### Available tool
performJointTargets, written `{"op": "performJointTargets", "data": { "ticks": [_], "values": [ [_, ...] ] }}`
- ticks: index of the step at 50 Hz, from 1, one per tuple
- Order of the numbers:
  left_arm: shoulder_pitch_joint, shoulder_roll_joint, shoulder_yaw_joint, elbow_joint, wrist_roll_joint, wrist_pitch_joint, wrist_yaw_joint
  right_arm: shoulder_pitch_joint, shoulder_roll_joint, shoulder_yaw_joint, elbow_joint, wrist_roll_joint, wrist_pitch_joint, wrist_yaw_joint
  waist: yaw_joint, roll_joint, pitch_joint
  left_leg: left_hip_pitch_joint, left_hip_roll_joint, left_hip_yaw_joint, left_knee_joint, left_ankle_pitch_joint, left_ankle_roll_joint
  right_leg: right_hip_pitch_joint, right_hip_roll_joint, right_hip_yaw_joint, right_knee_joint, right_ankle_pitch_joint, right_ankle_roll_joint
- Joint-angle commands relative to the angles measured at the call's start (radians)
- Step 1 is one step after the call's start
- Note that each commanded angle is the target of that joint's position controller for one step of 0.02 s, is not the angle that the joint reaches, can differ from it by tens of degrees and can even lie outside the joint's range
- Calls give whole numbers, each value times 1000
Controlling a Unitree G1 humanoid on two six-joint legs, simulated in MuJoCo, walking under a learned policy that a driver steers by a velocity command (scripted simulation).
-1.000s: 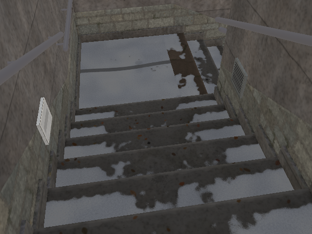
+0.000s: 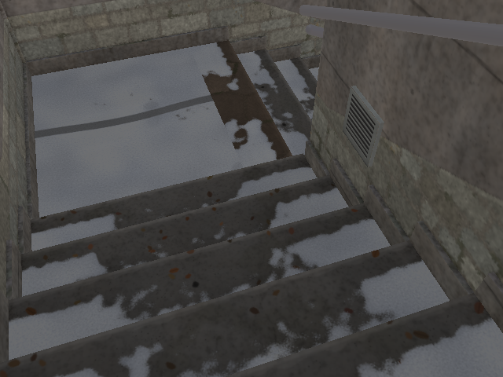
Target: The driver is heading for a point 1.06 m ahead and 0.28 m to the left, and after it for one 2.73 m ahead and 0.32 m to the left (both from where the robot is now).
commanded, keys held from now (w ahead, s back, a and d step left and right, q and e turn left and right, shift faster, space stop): w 1.00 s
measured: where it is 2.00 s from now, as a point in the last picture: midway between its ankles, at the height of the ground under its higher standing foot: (188, 280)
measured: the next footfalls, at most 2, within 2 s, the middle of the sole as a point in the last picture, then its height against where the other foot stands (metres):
left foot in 0.44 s outside the picture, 0.15 m lower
right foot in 1.08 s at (246, 331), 0.15 m lower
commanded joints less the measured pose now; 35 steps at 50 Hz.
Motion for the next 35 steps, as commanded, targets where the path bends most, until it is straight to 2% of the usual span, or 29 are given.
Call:
{"op": "performJointTargets", "data": {
  "ticks": [1,3,5,8,9,10,11,12,13,14,15,16,17,18,19,20,21,22,23,24,25,26,27,28,29,30,32,33,35],
  "values": [
    [405,150,48,83,10,25,6,-218,-157,-23,-198,24,-46,-12,234,91,-72,-823,112,-66,98,227,13,636,-415,391,-66,224,-300],
    [229,-9,-11,33,10,-7,22,-216,-97,-22,-185,-20,-44,-62,89,87,46,-479,218,-121,-367,575,40,131,-313,251,-174,314,-265],
    [269,19,3,52,-39,-38,33,-253,-56,-26,-174,-28,-26,-56,89,8,82,-317,196,-41,-637,650,46,-54,-231,171,-244,273,-283],
    [310,90,24,66,18,-43,25,-156,-28,-12,-176,-51,-19,-36,57,14,26,-178,156,-25,-673,812,40,-167,-210,156,-114,258,-273],
    [295,132,52,111,-127,-31,74,-265,-125,-65,-200,82,12,-64,29,-120,34,-274,180,-52,-803,1097,42,-34,-178,144,-47,249,-180],
    [344,82,35,119,-139,-22,90,-337,-153,-70,-225,89,20,-73,74,-100,28,-297,179,-62,-834,1155,43,-14,-178,172,-15,139,-166],
    [452,-37,-21,143,24,-58,67,-365,-38,-8,-239,-52,-2,-51,162,116,78,-457,231,-151,-964,1229,18,54,-231,198,38,23,-204],
    [529,-19,-11,183,39,-60,62,-400,-37,-6,-246,-49,-4,-49,175,70,104,-506,234,-150,-1056,1280,5,125,-239,224,91,-37,-207],
    [375,64,22,138,-131,-31,92,-544,-167,-64,-307,66,10,-58,140,-67,63,-232,159,-32,-1082,1300,18,-69,-149,176,75,-115,-129],
    [503,-8,-36,180,40,-42,52,-492,-99,-7,-286,-38,4,-39,178,69,124,-241,205,-76,-1072,1288,10,-134,-201,185,109,-155,-175],
    [538,9,-20,186,38,-44,45,-530,-105,-17,-302,-42,9,-34,197,33,148,-253,185,-31,-1112,1207,8,-89,-206,187,128,-188,-184],
    [437,98,17,137,-114,-19,95,-698,-179,-54,-355,92,20,-46,236,-52,92,-159,127,13,-1131,1247,2,-103,-155,189,153,-189,-116],
    [550,19,-36,187,20,-32,69,-643,-128,-4,-358,-45,20,-37,224,52,165,-205,195,-53,-1212,1163,11,-72,-220,238,215,-251,-131],
    [490,121,21,156,-91,-6,116,-757,-161,-46,-369,104,20,-45,277,-49,152,-164,126,37,-1219,1188,-7,-42,-168,179,211,-151,-103],
    [586,65,-20,199,18,-9,85,-651,-135,1,-351,-49,8,-41,245,46,155,-124,188,-47,-1321,1106,14,0,-233,265,300,-216,-101],
    [515,135,26,177,-73,16,130,-639,-189,-58,-310,108,11,-59,244,-54,153,-46,121,56,-1314,1099,0,-3,-152,156,395,-88,-96],
    [606,118,0,232,43,9,57,-388,-230,-55,-233,-15,-3,-48,132,125,85,198,140,36,-1407,1229,34,-26,-179,184,559,-71,-57],
    [578,149,16,226,43,12,-1,-171,-310,-112,-167,-6,-22,-49,24,103,-10,510,109,110,-1312,1152,61,-171,-103,117,757,50,-24],
    [795,-10,-5,284,26,7,-46,23,-391,-126,-118,-9,-8,-28,37,326,-352,1018,313,-53,-947,1701,293,-421,21,44,1274,-560,61],
    [723,52,6,234,-38,-11,-69,87,-376,-125,-122,-23,3,-8,-23,306,-413,1025,419,-247,-983,1698,364,-585,54,66,1604,-685,52],
    [522,85,22,155,-72,-26,-58,91,-362,-129,-114,-17,5,-7,-64,217,-268,864,437,-276,-1074,1451,347,-776,38,73,1697,-650,36],
    [372,68,13,69,-85,-40,-25,-15,-362,-128,-125,15,-5,-7,-41,174,-82,631,489,-416,-1214,862,364,-963,-6,73,1645,-513,21],
    [315,102,21,67,-61,-47,5,-95,-245,-91,-145,18,-11,-9,-11,54,-7,409,446,-366,-1278,703,326,-885,-61,108,1506,-365,2],
    [352,20,-5,74,-37,-45,28,-251,-167,-59,-191,-1,-15,-8,104,-11,37,130,448,-330,-1332,656,303,-683,-125,209,1314,-145,-33],
    [315,-14,-8,58,-27,-32,36,-288,-149,-48,-190,-3,-22,-13,135,25,115,-67,450,-315,-1398,595,317,-607,-153,200,1236,-160,-47],
    [311,-56,-21,53,15,-26,47,-329,-76,-23,-195,7,-50,-47,165,7,112,-124,348,-257,-1413,533,267,-574,-198,237,962,80,-71],
    [259,-10,-3,59,15,-21,31,-298,-85,-19,-188,41,-73,-69,123,-4,58,-170,276,-161,-1430,556,283,-452,-153,150,617,293,-44],
    [216,15,3,44,11,-19,24,-223,-114,-22,-161,30,-79,-63,107,65,47,-152,268,-160,-1414,624,294,-441,-141,125,577,314,-19],
    [233,4,-7,35,26,-12,0,-169,-145,-21,-131,-18,-68,-47,141,56,22,-234,249,-122,-1294,809,281,-329,-93,94,645,373,-2]
  ]
}}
